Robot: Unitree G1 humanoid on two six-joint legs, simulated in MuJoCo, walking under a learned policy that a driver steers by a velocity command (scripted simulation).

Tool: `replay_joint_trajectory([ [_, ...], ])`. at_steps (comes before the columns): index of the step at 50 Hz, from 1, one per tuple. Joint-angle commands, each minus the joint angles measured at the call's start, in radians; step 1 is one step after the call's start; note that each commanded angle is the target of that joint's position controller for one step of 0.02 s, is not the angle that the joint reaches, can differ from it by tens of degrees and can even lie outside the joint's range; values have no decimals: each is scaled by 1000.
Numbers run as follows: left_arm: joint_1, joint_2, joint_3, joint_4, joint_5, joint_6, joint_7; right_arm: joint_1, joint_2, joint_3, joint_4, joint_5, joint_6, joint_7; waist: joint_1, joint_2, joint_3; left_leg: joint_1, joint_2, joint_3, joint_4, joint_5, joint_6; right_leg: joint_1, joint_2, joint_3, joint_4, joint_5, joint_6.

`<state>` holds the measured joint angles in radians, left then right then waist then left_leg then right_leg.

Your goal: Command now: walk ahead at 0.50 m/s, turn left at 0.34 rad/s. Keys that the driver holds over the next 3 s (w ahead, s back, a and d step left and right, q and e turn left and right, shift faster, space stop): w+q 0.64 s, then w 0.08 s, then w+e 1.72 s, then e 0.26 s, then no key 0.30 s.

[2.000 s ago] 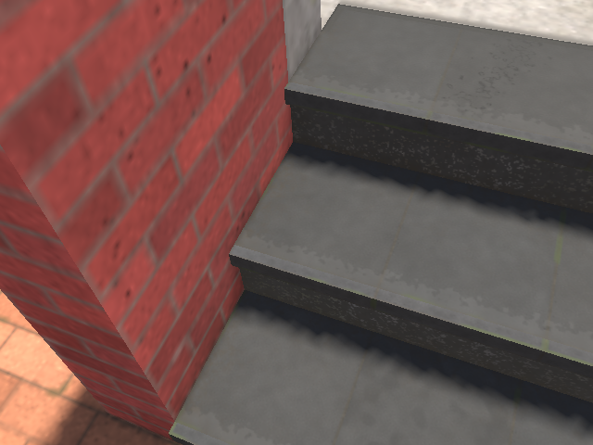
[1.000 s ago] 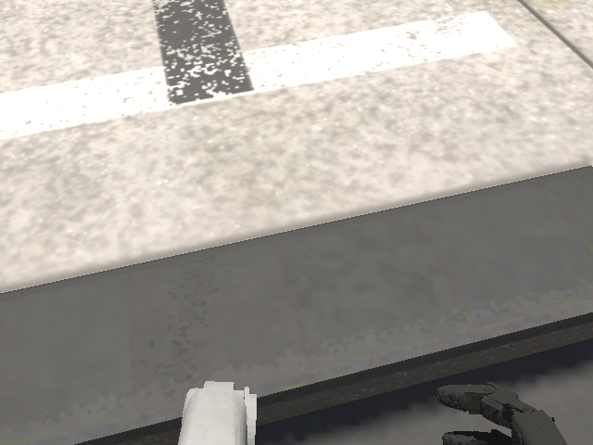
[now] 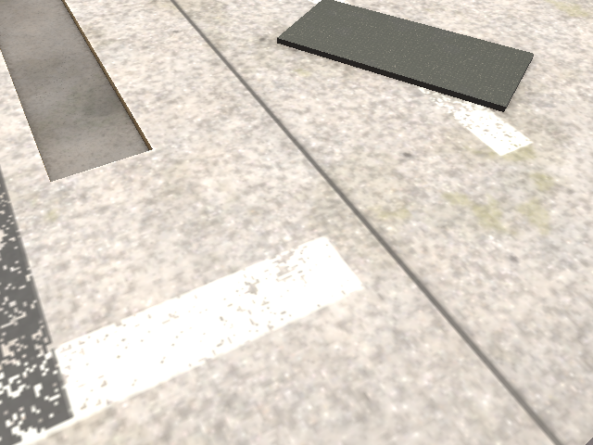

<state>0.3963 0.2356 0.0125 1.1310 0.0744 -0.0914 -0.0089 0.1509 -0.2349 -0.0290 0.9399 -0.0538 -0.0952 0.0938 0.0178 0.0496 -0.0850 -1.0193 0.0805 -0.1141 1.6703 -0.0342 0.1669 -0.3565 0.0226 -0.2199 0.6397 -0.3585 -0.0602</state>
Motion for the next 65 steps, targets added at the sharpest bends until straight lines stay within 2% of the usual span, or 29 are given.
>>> replay_joint_trajectory([
  [1, -249, -37, -21, -166, 27, -64, 10, -38, 20, 17, -60, -3, -18, 22, -71, -63, 31, 145, 54, 8, -217, 116, -11, -107, -182, 63, -413, 325, -135],
  [3, -152, 21, -16, -162, 37, -65, 6, -109, -23, 6, -76, 6, -15, 26, -26, -71, 27, 151, 57, 57, -503, 157, -64, 82, -197, 10, -446, 452, -131],
  [7, 27, 73, -2, -95, 10, -72, -41, -264, 24, 7, -135, 14, 41, 11, 23, -122, 108, 232, 7, 141, -831, 103, -79, 315, -278, 4, -508, 679, -148],
  [13, 50, 106, 36, -94, -7, -34, -21, -231, -19, -32, -132, 20, 25, -19, -43, -124, 89, 363, -106, 197, -1112, -54, -51, 658, -321, -47, -311, 1157, -87],
  [15, 39, 107, 42, -120, 8, -25, -9, -96, -98, -67, -106, 38, 0, -53, -85, -138, -11, 725, -179, 197, -1118, 80, 10, 501, -271, -51, -110, 1207, -41],
  [16, 134, 27, 22, -146, 26, -32, 3, 82, -134, -79, -69, 26, -2, -78, -75, -17, -224, 1219, -93, 55, -947, 312, 136, 168, -226, -37, 145, 937, 60],
  [17, 91, 4, -4, -190, 26, -40, -17, 329, -165, -83, 1, 14, 3, -93, -171, 119, -332, 1587, 81, -332, -1114, 238, 261, -193, -61, 28, 407, 184, 148],
  [18, -64, 50, 16, -222, 1, -28, -54, 460, -157, -92, 77, -3, 4, -88, -233, 62, -257, 1607, 132, -455, -1289, 148, 211, -379, 19, 184, 597, -155, 111],
  [19, -183, 45, 25, -263, -17, -28, -55, 386, -196, -118, 75, 4, -11, -90, -222, 39, -55, 1448, 114, -384, -1334, 119, 148, -510, -22, 281, 690, -98, 74],
  [23, -185, -43, 7, -280, 7, -27, -7, 105, -4, -55, 5, 34, -19, -59, -6, -40, 5, 851, 84, -235, -1407, 280, 164, -249, -123, 316, 645, 26, 17],
  [24, -272, 114, 66, -359, -133, -57, 36, 35, -37, -49, -55, 100, -13, -73, 20, -65, 79, 776, 76, -296, -1458, 178, 153, -284, -103, 290, 629, 33, 57],
  [27, -329, 63, 53, -382, -86, -58, 55, 71, -139, -65, -97, 76, 4, -109, 10, -49, 103, 655, 48, -209, -1481, 80, 109, -285, -124, 268, 319, 171, 109],
  [29, -414, 19, 39, -399, -79, -53, 45, 145, -136, -67, -100, 69, 11, -123, -26, -31, 107, 554, -22, -156, -1463, 20, 75, -145, -64, 237, 96, 321, 118],
  [34, -466, 102, 62, -415, -101, -42, 31, 232, -106, -72, -96, 96, 21, -129, -46, 50, 82, 733, 26, -265, -1396, -185, 34, -55, -42, 302, -128, 413, 112],
  [37, -324, 157, 86, -359, -76, -60, 18, 222, -97, -77, -112, 71, 33, -138, 21, 51, 10, 881, -1, -228, -1155, 131, -10, 76, -22, 258, -191, 305, 42],
  [38, -183, 187, 93, -329, -57, -68, 14, 222, -67, -65, -128, 62, 31, -131, 75, 17, -112, 817, -45, -173, -926, 134, -36, 290, -117, 339, -149, 295, -18],
  [39, -51, 251, 108, -304, -44, -59, 13, 403, 7, -47, -114, 63, 20, -122, 31, -241, -249, 556, -171, -66, -578, -178, -106, 624, -318, 725, -176, 253, -163],
  [40, -5, 247, 113, -267, -73, -49, 1, 469, -24, -41, -101, 88, 8, -113, 22, -447, -277, 310, -180, -36, -380, -516, -130, 727, -427, 1103, -345, -13, -282],
  [41, -80, 153, 89, -291, -93, -45, 0, 349, -95, -54, -123, 92, -4, -110, 40, -284, -128, 201, -112, -53, -294, -440, -123, 629, -377, 1051, -376, -165, -249],
  [43, -206, 133, 76, -319, -73, -34, -6, 99, -113, -56, -194, 64, -19, -116, 41, -82, 43, 230, -44, 9, -364, -281, -115, 339, -272, 764, -394, 33, -193],
  [47, -170, 76, 54, -280, -86, -29, -12, 69, -72, -56, -253, 45, -12, -124, -14, -129, 39, 363, -12, 46, -620, -246, -146, 203, -168, 582, -418, 362, -184],
  [51, -141, 160, 80, -279, -95, -13, 14, -73, -36, -29, -299, 49, -7, -119, 13, -124, 58, 501, -44, 74, -951, -103, -194, 70, -145, 511, -427, 346, -168],
  [56, -60, 168, 85, -265, -119, 4, 21, -181, -87, -39, -336, 66, -11, -108, 38, -128, 63, 629, -89, 48, -1148, -12, -198, 93, -164, 592, -365, 260, -156],
  [59, -73, 140, 81, -278, -107, 10, 29, -61, -129, -63, -307, 64, -21, -114, -41, -128, 13, 866, -73, 39, -1247, -47, -155, 66, -103, 610, -205, 244, -94],
  [60, -105, 100, 69, -301, -98, 3, 28, 82, -180, -80, -285, 50, -23, -123, -110, -78, -80, 1070, 50, -62, -1232, -79, -100, -37, -52, 540, -2, 217, -54],
  [61, -8, 32, 51, -324, -94, -8, 25, 189, -257, -97, -273, 38, -11, -127, -102, 155, -200, 1356, 282, -352, -1260, -90, 28, -288, 60, 379, 304, -101, 2],
  [62, 8, 88, 54, -345, -112, -14, 25, 233, -231, -97, -245, 49, 0, -118, -102, 282, -210, 1374, 384, -614, -1343, -307, 112, -472, 10, 334, 490, -244, 16],
  [63, -46, 148, 75, -341, -119, -4, 26, 193, -158, -80, -259, 51, -3, -118, -111, 146, -86, 1273, 334, -533, -1368, -393, 87, -527, -43, 356, 587, -159, 20],
  [65, -123, 133, 83, -355, -104, 14, 24, 86, -100, -59, -264, 47, -4, -108, -70, 46, 47, 1057, 235, -296, -1421, -260, 28, -483, -93, 330, 589, -13, 31],
])
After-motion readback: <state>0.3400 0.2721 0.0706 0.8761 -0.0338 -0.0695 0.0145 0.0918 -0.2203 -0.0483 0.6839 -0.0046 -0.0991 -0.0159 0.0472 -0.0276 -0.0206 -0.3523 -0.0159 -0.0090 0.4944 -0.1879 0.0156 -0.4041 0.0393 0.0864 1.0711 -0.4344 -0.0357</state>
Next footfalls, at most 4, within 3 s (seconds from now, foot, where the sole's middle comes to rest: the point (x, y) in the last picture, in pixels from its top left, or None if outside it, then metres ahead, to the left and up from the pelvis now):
0.30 left None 0.34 0.16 -0.75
0.76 right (288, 382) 0.68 0.06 -0.75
1.20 left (175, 342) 0.78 0.34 -0.75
1.70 right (282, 253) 1.08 0.09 -0.75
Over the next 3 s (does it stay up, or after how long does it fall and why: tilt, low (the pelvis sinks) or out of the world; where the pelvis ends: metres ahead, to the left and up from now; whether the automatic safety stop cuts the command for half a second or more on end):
stays up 1.45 0.01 0.02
